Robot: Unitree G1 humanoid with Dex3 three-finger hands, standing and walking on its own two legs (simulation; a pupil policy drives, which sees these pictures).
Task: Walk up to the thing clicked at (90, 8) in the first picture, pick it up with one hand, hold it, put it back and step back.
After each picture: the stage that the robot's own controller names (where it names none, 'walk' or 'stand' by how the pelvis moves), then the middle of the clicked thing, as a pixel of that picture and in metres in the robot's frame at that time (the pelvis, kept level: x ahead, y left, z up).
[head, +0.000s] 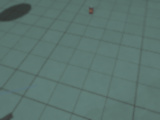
stand; (91, 9) +2.07 -0.09 -0.72
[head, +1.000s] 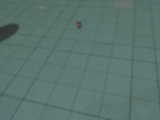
walk; (78, 23) +1.94 +0.21 -0.69
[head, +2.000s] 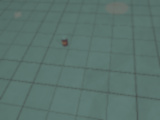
walk; (64, 41) +1.32 +0.33 -0.71
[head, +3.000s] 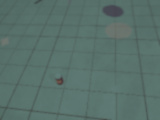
walk; (59, 78) +0.84 +0.32 -0.72
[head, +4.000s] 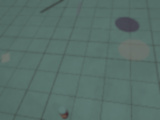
walk; (63, 112) +0.51 +0.26 -0.71
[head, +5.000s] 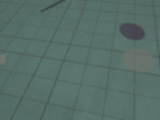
stand; out of the picture +0.38 +0.23 -0.71
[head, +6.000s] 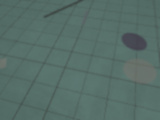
stand; out of the picture +0.35 +0.20 -0.72
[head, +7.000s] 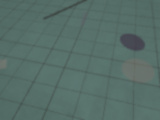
stand; out of the picture +0.38 +0.21 -0.72
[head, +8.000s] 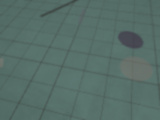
stand; out of the picture +0.36 +0.23 -0.72
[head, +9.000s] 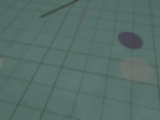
stand; out of the picture +0.35 +0.23 -0.73
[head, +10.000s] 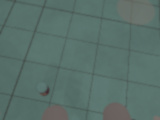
go down; (43, 89) +0.40 +0.22 -0.51
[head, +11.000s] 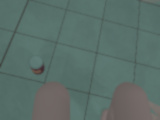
go down; (37, 65) +0.44 +0.23 -0.33
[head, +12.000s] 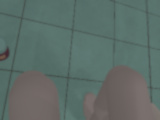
close in; out of the picture +0.44 +0.26 -0.25
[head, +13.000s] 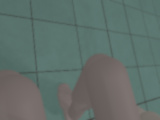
close; out of the picture +0.43 +0.28 -0.23
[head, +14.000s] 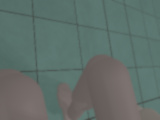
lift; out of the picture +0.42 +0.28 -0.23
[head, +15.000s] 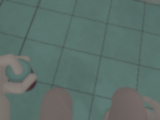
lift; (22, 76) +0.33 +0.22 -0.06
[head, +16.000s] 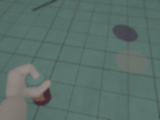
hold; (39, 88) +0.32 +0.17 +0.01
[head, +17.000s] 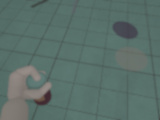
hold; (39, 89) +0.33 +0.17 -0.01
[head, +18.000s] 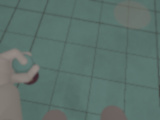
crouch; (26, 70) +0.39 +0.20 -0.07
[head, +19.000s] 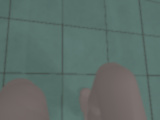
lower; out of the picture +0.47 +0.27 -0.16
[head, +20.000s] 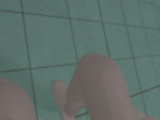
lower; out of the picture +0.43 +0.28 -0.23
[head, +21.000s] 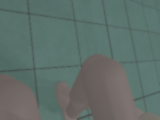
lower; out of the picture +0.43 +0.28 -0.23
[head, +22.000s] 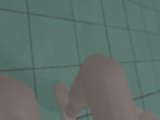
lower; out of the picture +0.43 +0.28 -0.23
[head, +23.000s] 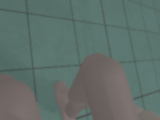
lower; out of the picture +0.43 +0.28 -0.23
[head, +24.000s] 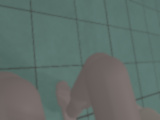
open; out of the picture +0.42 +0.27 -0.23
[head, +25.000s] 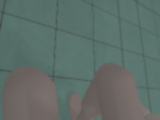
stand; out of the picture +0.42 +0.25 -0.24
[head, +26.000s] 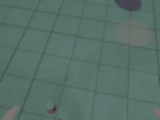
stand; (50, 107) +0.39 +0.21 -0.58
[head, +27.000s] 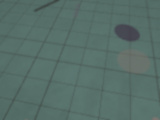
stand; out of the picture +0.36 +0.21 -0.67
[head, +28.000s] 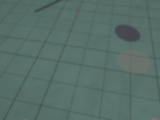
stand; out of the picture +0.37 +0.21 -0.67
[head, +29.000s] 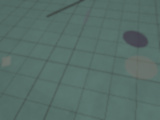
stand; out of the picture +0.39 +0.20 -0.72
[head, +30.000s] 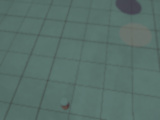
walk; (64, 103) +0.44 +0.17 -0.70
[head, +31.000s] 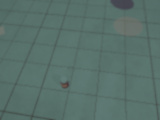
walk; (64, 82) +0.67 +0.20 -0.70
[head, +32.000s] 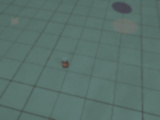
stand; (64, 62) +1.00 +0.20 -0.70
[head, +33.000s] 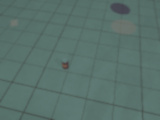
stand; (65, 63) +1.01 +0.20 -0.72
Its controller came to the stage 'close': yes
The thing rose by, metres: 0.71
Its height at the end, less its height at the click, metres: +0.00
